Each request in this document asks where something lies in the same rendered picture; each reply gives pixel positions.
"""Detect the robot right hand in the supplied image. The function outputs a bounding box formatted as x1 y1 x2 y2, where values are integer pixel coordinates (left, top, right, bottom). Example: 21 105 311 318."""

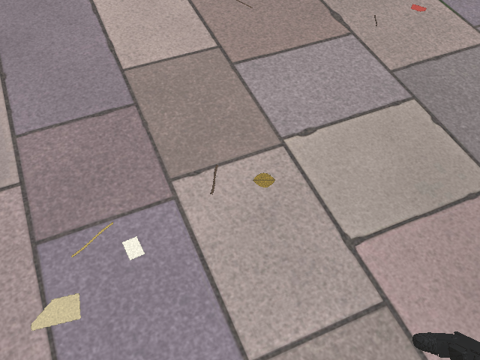
412 331 480 360

